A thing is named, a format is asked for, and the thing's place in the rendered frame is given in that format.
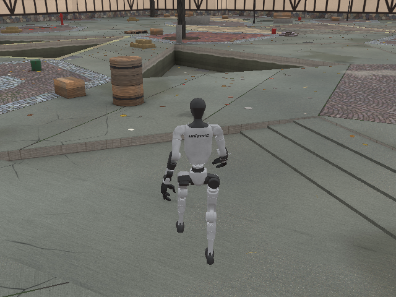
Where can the robot right forearm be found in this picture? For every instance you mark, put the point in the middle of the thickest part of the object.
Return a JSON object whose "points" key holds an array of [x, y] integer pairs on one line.
{"points": [[224, 159]]}

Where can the robot left forearm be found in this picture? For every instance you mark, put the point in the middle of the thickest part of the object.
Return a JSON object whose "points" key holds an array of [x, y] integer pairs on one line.
{"points": [[169, 170]]}

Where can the robot right foot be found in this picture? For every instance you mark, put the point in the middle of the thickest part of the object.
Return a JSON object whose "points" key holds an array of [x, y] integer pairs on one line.
{"points": [[210, 259]]}

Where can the robot left hand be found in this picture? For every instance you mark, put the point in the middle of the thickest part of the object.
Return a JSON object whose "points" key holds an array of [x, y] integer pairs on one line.
{"points": [[164, 190]]}

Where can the right robot shin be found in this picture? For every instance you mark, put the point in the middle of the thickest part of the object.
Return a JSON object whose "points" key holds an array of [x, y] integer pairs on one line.
{"points": [[211, 231]]}

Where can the robot right hand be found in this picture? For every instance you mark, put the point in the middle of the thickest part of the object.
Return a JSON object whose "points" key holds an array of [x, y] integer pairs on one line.
{"points": [[217, 160]]}

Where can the left robot upper arm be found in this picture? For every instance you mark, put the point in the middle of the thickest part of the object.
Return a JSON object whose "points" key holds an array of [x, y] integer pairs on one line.
{"points": [[176, 142]]}

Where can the right robot upper arm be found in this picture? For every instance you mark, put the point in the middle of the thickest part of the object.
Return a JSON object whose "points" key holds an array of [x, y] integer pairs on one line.
{"points": [[219, 137]]}

